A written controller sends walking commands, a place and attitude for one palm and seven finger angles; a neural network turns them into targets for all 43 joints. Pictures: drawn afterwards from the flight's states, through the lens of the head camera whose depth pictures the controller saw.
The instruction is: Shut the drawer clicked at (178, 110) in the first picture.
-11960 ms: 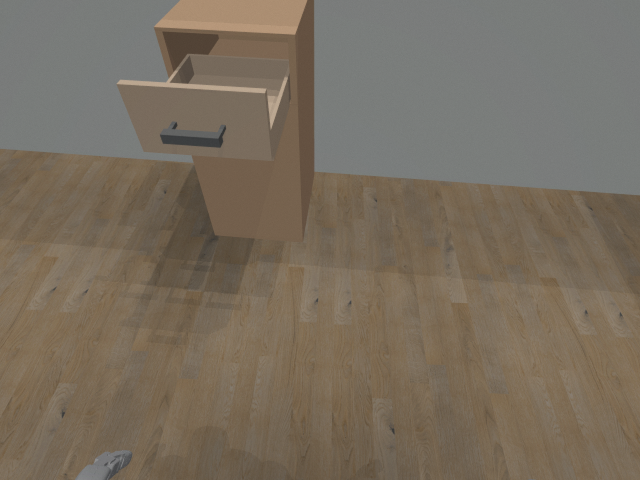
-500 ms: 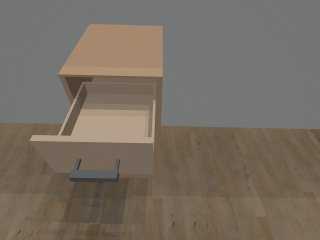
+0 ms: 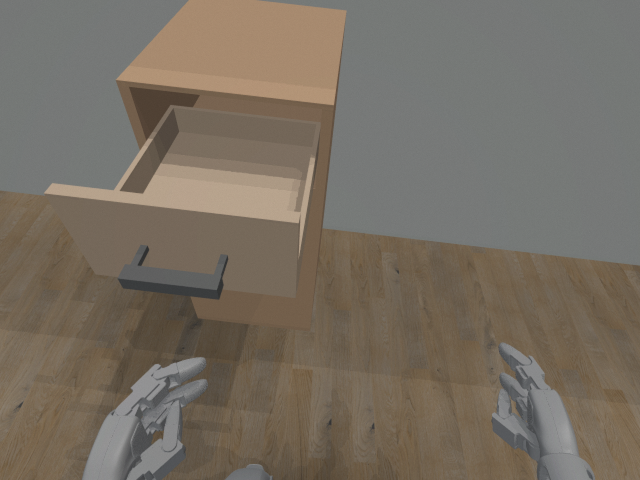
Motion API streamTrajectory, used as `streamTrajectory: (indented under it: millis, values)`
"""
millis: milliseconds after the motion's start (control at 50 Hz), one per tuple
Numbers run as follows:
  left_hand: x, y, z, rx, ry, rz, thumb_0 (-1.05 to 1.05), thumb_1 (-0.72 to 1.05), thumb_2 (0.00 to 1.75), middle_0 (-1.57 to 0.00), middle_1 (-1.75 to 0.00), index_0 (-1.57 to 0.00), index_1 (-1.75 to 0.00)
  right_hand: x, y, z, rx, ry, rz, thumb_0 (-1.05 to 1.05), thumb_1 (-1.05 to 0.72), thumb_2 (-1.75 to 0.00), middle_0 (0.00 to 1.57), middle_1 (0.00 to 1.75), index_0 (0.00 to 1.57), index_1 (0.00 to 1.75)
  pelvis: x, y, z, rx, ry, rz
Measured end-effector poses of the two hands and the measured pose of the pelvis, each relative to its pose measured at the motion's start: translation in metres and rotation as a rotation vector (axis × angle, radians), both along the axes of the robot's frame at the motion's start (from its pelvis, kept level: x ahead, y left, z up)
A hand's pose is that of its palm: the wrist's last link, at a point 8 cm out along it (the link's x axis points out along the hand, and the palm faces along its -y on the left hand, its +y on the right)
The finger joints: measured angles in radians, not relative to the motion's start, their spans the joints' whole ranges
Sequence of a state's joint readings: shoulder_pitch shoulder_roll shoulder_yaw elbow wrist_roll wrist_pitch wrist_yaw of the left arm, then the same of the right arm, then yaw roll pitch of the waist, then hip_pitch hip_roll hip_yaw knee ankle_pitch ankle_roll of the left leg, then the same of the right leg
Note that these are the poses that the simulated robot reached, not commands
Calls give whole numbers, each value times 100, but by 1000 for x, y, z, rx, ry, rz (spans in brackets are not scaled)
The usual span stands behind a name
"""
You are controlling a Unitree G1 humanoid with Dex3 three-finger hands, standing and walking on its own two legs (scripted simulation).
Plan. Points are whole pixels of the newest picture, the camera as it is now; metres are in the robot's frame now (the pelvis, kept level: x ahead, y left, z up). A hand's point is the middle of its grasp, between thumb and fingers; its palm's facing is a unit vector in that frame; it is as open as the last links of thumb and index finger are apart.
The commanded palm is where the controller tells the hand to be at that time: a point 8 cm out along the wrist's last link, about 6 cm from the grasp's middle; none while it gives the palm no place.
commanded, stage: raise the hand and make a fist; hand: left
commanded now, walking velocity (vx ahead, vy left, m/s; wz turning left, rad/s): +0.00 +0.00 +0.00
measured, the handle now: (177, 269) +0.38 +0.23 +0.02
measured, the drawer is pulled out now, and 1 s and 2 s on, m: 0.27 0.27 0.27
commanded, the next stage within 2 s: bring the fist close to the handle in 1.48 s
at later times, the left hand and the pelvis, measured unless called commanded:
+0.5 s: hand (136, 391) +0.19 +0.21 +0.07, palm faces +0.10 -0.99 -0.08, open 3.5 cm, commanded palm +0.15 +0.25 +0.07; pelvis +0.01 +0.00 +0.01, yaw +0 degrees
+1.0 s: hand (129, 402) +0.17 +0.19 +0.10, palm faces -0.04 -1.00 -0.01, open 3.2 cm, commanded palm +0.14 +0.25 +0.12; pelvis +0.02 +0.05 +0.01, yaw +1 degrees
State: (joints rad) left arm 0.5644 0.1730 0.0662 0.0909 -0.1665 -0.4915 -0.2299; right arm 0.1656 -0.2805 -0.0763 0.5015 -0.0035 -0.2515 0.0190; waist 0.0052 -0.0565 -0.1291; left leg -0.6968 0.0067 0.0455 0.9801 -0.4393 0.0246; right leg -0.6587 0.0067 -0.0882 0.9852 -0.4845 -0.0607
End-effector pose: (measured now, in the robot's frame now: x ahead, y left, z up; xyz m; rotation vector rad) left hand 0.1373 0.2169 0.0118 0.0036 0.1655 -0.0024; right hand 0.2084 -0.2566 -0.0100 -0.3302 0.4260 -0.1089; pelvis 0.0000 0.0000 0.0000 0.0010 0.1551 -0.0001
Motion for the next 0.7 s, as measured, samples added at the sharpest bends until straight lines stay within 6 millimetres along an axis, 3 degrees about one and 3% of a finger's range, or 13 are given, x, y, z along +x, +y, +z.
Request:
streamTrajectory:
  millis: [60,120,180,220,320,400,480,580,700]
  values:
    - [-26,13,0,47,-11,64,1,91,90,-47,-62,-52,-64,21,6,-7,-2,-39,52,1,-90,-90,20,30,19,30,-5,-7,-13,-16,18,21]
    - [-28,23,24,83,-153,125,2,90,90,-55,-69,-58,-70,30,20,-24,35,-42,90,1,-90,-90,20,30,19,30,-9,-11,-22,-34,25,43]
    - [-9,19,46,86,-291,89,2,90,90,-62,-76,-63,-77,23,37,-46,93,-3,110,1,-90,-90,20,30,19,30,-12,-14,-27,-45,27,52]
    - [11,10,49,76,-296,2,2,90,90,-66,-81,-67,-81,11,45,-60,134,46,100,1,-90,-90,20,30,20,30,-13,-15,-26,-44,29,50]
    - [51,-5,35,31,-60,-158,1,90,90,-77,-92,-77,-92,-33,45,-77,204,191,-8,1,-90,-89,20,30,20,30,-7,-14,-14,-23,27,27]
    - [51,11,43,3,1,-27,2,90,90,-85,-100,-85,-101,-62,28,-75,195,274,-131,1,-90,-89,20,30,20,30,5,-10,0,-8,16,4]
    - [35,36,61,67,-58,91,2,90,90,-93,-109,-93,-109,-72,10,-69,139,315,-180,2,-90,-89,20,30,20,30,13,-5,6,-9,16,2]
    - [17,41,60,67,-58,31,1,91,90,-103,-120,-103,-120,-57,3,-58,76,268,-156,2,-90,-90,20,30,20,30,13,7,6,-26,22,17]
    - [21,30,62,14,-93,-57,2,90,90,-115,-133,-115,-133,-21,25,-35,62,126,-93,2,-90,-90,20,30,19,30,13,21,6,-39,17,18]
